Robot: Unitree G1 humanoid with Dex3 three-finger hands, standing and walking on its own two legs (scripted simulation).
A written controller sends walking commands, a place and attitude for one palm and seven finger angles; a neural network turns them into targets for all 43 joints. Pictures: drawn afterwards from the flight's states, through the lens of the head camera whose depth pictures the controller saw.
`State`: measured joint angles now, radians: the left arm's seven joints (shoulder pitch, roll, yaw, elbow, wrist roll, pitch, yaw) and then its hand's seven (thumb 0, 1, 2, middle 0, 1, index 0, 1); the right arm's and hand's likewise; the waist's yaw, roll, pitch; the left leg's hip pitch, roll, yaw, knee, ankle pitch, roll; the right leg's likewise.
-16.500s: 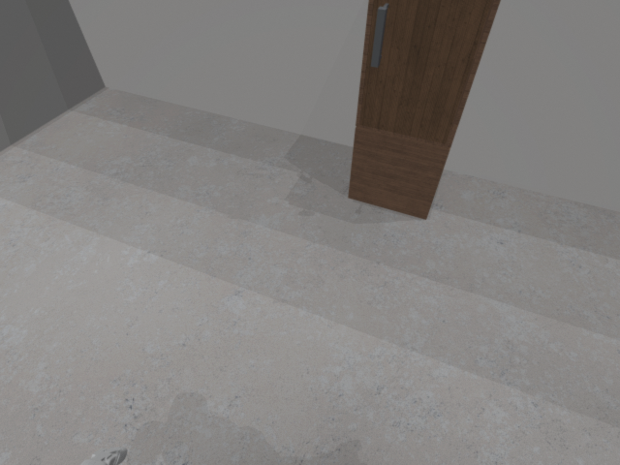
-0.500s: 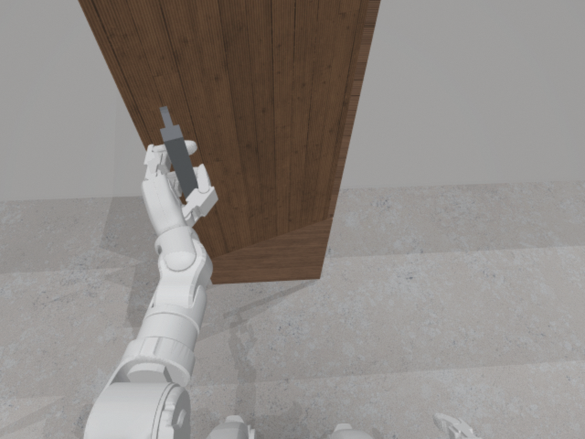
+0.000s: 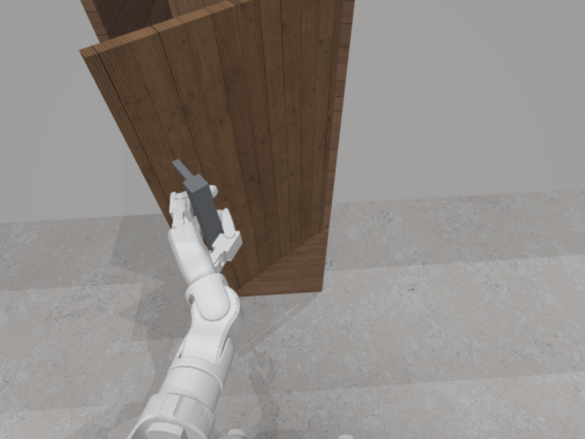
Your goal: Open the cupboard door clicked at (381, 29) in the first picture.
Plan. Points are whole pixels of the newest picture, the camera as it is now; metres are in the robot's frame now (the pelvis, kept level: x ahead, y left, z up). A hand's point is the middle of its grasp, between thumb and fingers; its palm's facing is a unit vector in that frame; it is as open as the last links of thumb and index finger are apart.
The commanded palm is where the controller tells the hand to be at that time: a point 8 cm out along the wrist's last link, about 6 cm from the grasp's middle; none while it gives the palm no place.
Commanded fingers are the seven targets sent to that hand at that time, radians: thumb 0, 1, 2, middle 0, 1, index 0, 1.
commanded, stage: pull the door open along its arc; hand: left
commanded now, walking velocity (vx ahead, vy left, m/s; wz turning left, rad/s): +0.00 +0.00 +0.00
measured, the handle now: (201, 213) +0.43 +0.13 +0.05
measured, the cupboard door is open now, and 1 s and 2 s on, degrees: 35 49 51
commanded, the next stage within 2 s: open thumb and fingers to let go in 0.24 s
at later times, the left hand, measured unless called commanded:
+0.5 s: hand (264, 255) +0.35 +0.04 +0.06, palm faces +0.37 -0.93 -0.06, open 6.7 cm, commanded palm +0.30 +0.07 +0.06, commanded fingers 0.00 0.27 0.63 -0.35 -1.28 -0.35 -1.28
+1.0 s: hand (263, 257) +0.35 +0.04 +0.06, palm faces +0.37 -0.93 -0.04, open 14.2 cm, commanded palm +0.30 +0.08 +0.06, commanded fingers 0.00 -0.50 0.30 -0.20 -0.60 -0.20 -0.60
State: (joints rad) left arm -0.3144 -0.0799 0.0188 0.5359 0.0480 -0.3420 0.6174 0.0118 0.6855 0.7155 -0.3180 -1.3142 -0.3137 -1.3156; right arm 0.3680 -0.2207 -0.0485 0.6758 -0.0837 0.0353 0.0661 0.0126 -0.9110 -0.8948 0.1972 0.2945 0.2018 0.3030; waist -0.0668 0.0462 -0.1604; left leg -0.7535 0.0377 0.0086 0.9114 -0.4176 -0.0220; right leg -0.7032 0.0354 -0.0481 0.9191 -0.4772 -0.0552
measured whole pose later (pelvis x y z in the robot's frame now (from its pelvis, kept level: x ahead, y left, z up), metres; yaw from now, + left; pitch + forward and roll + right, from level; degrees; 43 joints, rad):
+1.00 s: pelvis -0.01 -0.01 +0.00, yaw +2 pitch +13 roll +1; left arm -0.24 -0.15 -0.15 0.44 0.08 -0.23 0.66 0.00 -0.44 0.32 -0.27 -1.02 -0.27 -1.01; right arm 0.25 -0.20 -0.03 0.66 -0.08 0.02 0.03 0.01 -0.91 -0.90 0.20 0.29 0.20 0.30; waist -0.04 0.05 -0.15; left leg -0.75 0.02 -0.02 0.92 -0.40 -0.04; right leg -0.70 0.02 -0.08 0.96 -0.49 -0.07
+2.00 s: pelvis -0.01 +0.02 -0.01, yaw +1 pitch +11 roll +0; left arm 0.11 -0.01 -0.25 0.12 0.00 -0.34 0.19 -0.01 -0.50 0.30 -0.15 -0.30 -0.14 -0.30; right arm 0.25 -0.20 0.00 0.48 -0.01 0.02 0.04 0.01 -0.91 -0.90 0.20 0.29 0.20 0.30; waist -0.01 0.04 -0.13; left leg -0.72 0.01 0.01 0.97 -0.44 0.00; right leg -0.66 0.01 -0.04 0.98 -0.51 -0.03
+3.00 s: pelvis +0.01 +0.01 +0.01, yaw +2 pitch +8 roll +0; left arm 0.51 0.18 0.01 -0.30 -0.20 -0.22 -0.10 -0.01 -0.50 0.30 -0.15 -0.30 -0.15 -0.30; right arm 0.28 -0.24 0.03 0.45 0.03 -0.09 -0.05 0.02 -0.91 -0.90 0.20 0.29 0.20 0.30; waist 0.01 0.06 -0.13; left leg -0.60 0.01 -0.02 0.90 -0.44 -0.01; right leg -0.53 0.02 -0.07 0.89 -0.50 -0.04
